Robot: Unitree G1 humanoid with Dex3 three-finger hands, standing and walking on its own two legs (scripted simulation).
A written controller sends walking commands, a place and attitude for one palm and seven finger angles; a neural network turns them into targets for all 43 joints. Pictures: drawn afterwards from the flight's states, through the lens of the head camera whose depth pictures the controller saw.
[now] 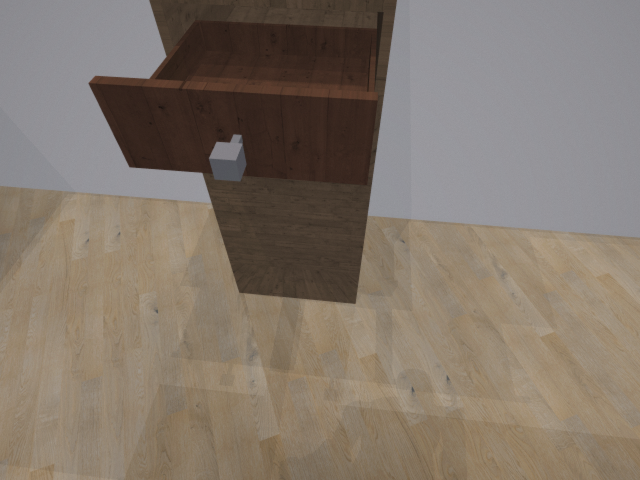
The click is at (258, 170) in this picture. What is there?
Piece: drawer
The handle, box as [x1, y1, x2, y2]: [209, 134, 246, 180]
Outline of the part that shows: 241,135 233,134 229,143 216,142 209,157 215,179 240,180 246,164 241,143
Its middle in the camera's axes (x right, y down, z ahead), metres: -0.13 -0.12 +0.54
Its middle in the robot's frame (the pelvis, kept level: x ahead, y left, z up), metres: +0.50 +0.15 +0.13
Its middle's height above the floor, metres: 0.91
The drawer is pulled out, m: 0.28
